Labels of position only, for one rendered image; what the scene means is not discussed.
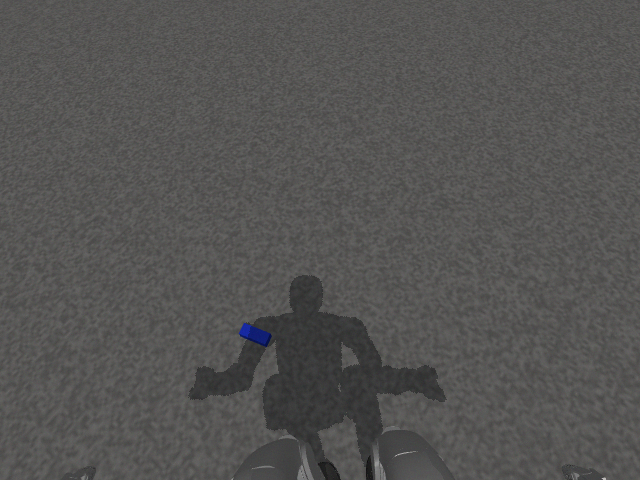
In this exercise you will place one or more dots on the left robot foot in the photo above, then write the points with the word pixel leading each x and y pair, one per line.
pixel 329 471

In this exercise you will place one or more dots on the right robot hand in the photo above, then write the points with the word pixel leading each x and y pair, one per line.
pixel 572 472

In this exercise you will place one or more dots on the small box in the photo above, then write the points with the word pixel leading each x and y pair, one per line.
pixel 254 334

